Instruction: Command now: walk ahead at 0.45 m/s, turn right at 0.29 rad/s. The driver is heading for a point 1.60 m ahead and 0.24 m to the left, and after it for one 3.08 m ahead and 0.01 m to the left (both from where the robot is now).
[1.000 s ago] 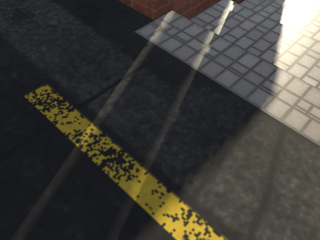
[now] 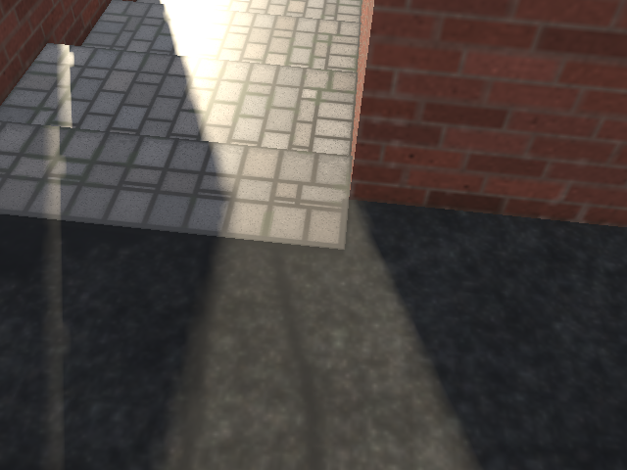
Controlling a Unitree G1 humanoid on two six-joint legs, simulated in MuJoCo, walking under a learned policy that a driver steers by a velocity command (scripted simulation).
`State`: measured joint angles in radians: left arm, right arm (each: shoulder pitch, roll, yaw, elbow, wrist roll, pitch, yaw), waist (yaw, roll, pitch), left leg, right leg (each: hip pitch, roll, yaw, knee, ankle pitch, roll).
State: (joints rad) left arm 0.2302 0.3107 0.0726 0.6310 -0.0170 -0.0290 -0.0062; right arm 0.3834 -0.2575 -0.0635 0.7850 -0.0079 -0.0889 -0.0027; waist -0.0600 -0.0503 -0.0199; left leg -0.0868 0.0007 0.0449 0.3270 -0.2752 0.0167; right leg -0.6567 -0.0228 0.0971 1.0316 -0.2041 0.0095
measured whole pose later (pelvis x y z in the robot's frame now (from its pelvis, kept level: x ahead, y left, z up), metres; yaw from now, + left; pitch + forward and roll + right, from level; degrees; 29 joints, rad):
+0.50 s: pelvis +0.26 -0.07 +0.00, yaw -2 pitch +1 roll -1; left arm 0.35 0.27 0.05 0.76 0.00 -0.08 -0.02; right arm 0.16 -0.32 -0.05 0.73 0.01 -0.07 0.01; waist 0.05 0.05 0.02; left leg -0.69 0.14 -0.03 0.94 -0.10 -0.02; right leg -0.11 0.07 -0.03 0.27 -0.18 -0.07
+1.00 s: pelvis +0.56 -0.02 +0.00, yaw -2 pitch +1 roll +1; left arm 0.19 0.31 0.05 0.75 0.00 -0.06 0.00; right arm 0.31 -0.27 -0.04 0.80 -0.01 -0.09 0.03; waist -0.04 -0.04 0.04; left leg -0.16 -0.07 0.05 0.29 -0.15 0.07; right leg -0.63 -0.12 0.04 1.00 -0.20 0.02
